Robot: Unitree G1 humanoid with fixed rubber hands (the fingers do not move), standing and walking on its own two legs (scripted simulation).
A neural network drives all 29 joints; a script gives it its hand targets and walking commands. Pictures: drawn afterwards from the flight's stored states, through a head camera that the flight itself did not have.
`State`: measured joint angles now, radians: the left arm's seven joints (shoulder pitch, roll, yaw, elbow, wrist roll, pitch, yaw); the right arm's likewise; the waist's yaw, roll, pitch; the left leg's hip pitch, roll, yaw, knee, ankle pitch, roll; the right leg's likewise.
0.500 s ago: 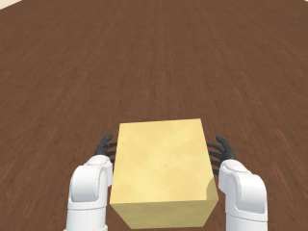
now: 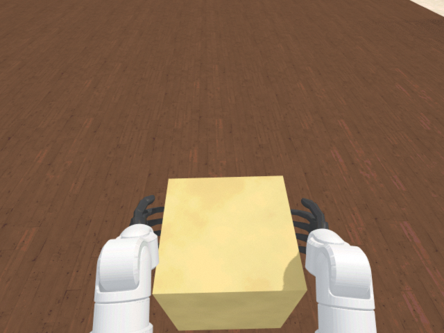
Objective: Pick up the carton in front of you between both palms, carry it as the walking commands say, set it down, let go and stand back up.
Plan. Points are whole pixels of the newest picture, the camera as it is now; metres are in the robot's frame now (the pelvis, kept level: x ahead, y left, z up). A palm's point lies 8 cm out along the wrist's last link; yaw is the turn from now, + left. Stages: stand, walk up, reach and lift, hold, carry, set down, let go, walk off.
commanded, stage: carry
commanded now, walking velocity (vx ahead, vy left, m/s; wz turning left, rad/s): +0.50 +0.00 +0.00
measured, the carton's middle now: (227, 257) +0.30 +0.00 -0.02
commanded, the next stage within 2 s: none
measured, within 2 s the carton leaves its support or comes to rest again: neither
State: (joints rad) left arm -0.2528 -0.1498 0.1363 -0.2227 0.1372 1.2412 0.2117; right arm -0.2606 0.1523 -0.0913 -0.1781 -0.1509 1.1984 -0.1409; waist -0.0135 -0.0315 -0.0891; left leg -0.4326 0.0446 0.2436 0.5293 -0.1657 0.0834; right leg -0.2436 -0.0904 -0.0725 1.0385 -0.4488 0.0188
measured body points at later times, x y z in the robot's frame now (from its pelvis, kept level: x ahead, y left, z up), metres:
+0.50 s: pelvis +0.29 -0.02 +0.01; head +0.33 -0.04 +0.46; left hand +0.60 +0.14 +0.08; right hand +0.60 -0.15 +0.07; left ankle +0.20 +0.09 -0.69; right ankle +0.37 -0.10 -0.73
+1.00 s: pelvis +0.41 +0.01 +0.01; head +0.40 +0.01 +0.46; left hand +0.70 +0.17 +0.05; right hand +0.71 -0.12 +0.05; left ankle +0.35 +0.11 -0.72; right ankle +0.38 -0.10 -0.72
